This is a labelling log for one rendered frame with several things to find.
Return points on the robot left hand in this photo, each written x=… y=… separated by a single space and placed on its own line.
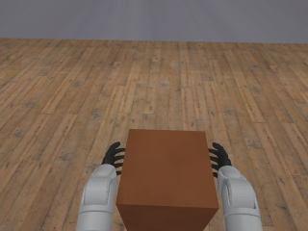
x=110 y=157

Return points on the robot right hand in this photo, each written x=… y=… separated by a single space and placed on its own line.
x=222 y=160

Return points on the carton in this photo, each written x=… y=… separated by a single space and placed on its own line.
x=166 y=181

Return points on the right robot forearm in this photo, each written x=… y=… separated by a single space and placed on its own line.
x=239 y=202

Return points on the left robot forearm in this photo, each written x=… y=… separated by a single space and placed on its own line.
x=97 y=200

